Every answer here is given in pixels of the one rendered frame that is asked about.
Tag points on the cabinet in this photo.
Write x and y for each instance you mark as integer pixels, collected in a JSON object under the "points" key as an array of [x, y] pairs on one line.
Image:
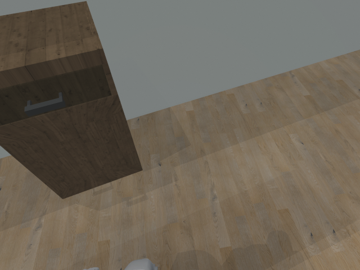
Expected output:
{"points": [[80, 147]]}

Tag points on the robot left thigh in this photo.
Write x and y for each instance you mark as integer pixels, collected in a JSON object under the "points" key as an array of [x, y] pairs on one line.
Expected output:
{"points": [[141, 264]]}

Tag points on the drawer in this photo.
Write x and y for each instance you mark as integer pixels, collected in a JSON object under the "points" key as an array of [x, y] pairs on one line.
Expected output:
{"points": [[77, 87]]}

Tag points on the handle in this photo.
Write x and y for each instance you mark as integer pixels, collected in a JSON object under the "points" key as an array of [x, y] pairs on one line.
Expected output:
{"points": [[43, 107]]}

